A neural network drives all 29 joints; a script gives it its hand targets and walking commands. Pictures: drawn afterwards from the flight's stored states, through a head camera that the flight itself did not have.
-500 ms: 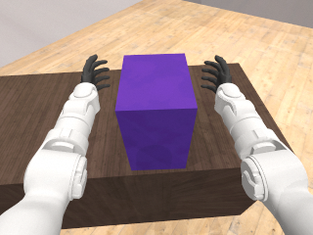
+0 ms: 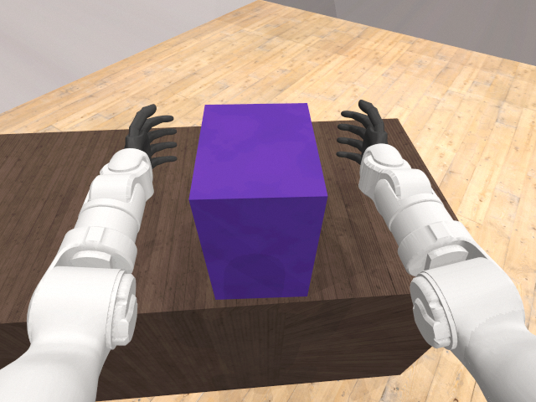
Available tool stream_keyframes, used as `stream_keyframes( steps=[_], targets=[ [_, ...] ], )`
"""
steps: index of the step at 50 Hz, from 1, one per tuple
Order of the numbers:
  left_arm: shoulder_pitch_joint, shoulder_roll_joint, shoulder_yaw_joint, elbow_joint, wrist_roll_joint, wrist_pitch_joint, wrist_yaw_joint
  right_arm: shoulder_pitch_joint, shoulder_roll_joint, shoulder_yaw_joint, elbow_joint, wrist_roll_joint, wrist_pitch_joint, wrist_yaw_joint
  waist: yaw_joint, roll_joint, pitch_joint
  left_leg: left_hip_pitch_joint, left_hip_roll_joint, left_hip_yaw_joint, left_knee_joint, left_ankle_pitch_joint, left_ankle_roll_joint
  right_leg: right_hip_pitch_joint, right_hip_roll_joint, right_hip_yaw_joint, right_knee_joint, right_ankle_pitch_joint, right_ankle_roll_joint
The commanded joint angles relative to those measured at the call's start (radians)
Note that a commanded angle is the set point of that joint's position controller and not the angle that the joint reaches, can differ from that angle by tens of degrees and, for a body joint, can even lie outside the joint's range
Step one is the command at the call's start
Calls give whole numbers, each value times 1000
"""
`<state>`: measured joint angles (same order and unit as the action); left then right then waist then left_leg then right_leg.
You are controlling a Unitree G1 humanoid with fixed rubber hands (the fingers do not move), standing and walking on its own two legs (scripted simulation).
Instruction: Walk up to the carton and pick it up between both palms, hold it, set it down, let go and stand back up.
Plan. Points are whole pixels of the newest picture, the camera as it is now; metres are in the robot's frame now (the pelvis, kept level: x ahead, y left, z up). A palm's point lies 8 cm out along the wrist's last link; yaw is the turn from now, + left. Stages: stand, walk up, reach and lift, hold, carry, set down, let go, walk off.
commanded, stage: set down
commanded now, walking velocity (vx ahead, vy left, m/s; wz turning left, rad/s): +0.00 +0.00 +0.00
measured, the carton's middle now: (259, 206) +0.47 +0.01 +0.02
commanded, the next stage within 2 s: none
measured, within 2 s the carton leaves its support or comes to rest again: neither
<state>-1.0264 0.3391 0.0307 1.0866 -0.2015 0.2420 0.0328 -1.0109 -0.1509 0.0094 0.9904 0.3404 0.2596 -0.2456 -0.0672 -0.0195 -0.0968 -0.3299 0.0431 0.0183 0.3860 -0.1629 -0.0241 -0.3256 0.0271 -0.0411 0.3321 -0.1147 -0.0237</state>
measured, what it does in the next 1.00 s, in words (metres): stands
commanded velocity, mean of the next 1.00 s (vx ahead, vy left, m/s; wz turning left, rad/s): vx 0.00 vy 0.00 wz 0.00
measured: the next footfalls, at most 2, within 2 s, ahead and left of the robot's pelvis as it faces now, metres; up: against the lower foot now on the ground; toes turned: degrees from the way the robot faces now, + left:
none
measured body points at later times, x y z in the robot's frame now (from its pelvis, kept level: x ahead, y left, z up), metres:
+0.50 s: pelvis -0.01 +0.02 +0.00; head -0.01 +0.04 +0.45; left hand +0.38 +0.20 +0.10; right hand +0.37 -0.17 +0.11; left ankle +0.01 +0.13 -0.75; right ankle +0.03 -0.10 -0.74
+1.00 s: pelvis +0.01 +0.02 +0.00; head +0.00 +0.04 +0.45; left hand +0.32 +0.21 +0.04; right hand +0.31 -0.17 +0.05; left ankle +0.01 +0.13 -0.75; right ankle +0.03 -0.10 -0.75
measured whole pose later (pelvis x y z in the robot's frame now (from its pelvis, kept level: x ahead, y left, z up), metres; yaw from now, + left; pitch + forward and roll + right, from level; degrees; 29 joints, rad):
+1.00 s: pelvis +0.01 +0.02 +0.00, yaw -1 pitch -4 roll -1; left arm -0.12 0.18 0.01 0.27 -0.13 0.18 0.02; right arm -0.10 -0.08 -0.05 0.32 0.16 0.04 -0.15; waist 0.01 -0.02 0.04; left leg -0.11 0.03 0.05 0.40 -0.22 0.00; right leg -0.12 0.01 -0.01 0.34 -0.16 0.00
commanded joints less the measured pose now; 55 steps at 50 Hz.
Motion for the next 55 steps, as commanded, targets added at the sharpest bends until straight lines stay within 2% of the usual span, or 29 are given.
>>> stream_keyframes(
  steps=[1,2,3,5,6,7,9,12,15,16,20,23,26,29,32,39,44,48,55],
  targets=[
    [-333,121,118,-458,87,2,-28,-269,-88,-28,-412,-29,-82,-38,9,57,-599,234,-71,44,16,358,-28,463,11,6,55,583,92],
    [-308,120,130,-519,90,16,-31,-257,-86,-33,-482,-33,-87,-40,16,45,-603,241,-72,48,20,365,-27,466,14,5,56,590,96],
    [-235,97,131,-568,103,35,-35,-185,-81,-38,-514,-39,-90,-42,5,49,-586,270,-69,47,25,392,-32,477,20,2,55,615,96],
    [-191,92,140,-661,105,70,-42,-142,-78,-47,-596,-49,-89,-42,7,43,-553,279,-72,53,25,372,-32,464,23,0,48,577,98],
    [-142,74,131,-705,111,87,-46,-89,-78,-57,-614,-55,-88,-43,-4,58,-520,303,-68,50,27,381,-39,449,27,-4,42,566,93],
    [-157,73,126,-754,104,99,-47,-97,-82,-70,-653,-63,-89,-41,-4,71,-510,310,-69,55,30,366,-43,418,29,-9,35,515,90],
    [-70,47,112,-812,102,129,-48,-14,-81,-73,-677,-69,-81,-33,-9,82,-432,346,-65,53,30,353,-45,374,36,-14,14,430,79],
    [4,36,109,-888,92,151,-44,53,-76,-67,-738,-68,-73,-18,12,95,-363,353,-65,57,23,321,-42,336,36,-14,-1,328,69],
    [41,21,95,-897,79,156,-37,89,-68,-64,-740,-71,-58,0,24,94,-278,331,-59,52,-3,235,-33,290,32,-11,-17,195,59],
    [38,21,96,-890,74,153,-32,88,-62,-64,-737,-74,-54,9,38,92,-259,312,-58,52,-15,192,-27,271,29,-9,-23,133,54],
    [33,5,73,-860,55,123,3,89,-51,-87,-701,-97,-47,43,57,90,-204,250,-42,41,-61,22,-5,207,20,-2,-30,-47,33],
    [63,-11,69,-834,54,96,20,121,-47,-85,-674,-103,-56,61,66,75,-224,253,-36,33,-68,5,5,209,18,6,-26,-57,29],
    [122,-29,67,-847,66,69,22,190,-48,-90,-667,-115,-82,69,62,69,-258,281,-34,27,-56,55,0,222,20,7,-24,-23,27],
    [209,-45,71,-844,76,49,8,259,-39,-94,-694,-141,-115,60,56,36,-264,299,-40,33,-42,110,2,256,22,11,-25,28,34],
    [316,-65,70,-883,94,33,-8,354,-26,-93,-743,-161,-156,49,52,28,-265,334,-46,34,-26,177,-3,284,26,7,-26,81,39],
    [477,-87,27,-1018,88,-23,-17,519,-10,-82,-860,-182,-238,59,61,67,-199,365,-43,31,-4,264,-26,259,32,-1,-28,105,25],
    [551,-83,11,-1043,82,-86,-14,615,3,-66,-871,-182,-265,85,72,75,-133,334,-39,24,-24,217,-21,234,17,15,-37,50,17],
    [609,-78,-8,-983,66,-171,-7,693,20,-57,-852,-191,-282,114,84,52,-92,293,-34,17,-50,132,-5,221,0,36,-46,-19,9],
    [743,-64,-32,-854,71,-328,-27,823,38,-45,-793,-208,-369,123,79,37,-76,261,-42,1,-43,149,0,250,-19,65,-42,31,6]
  ],
)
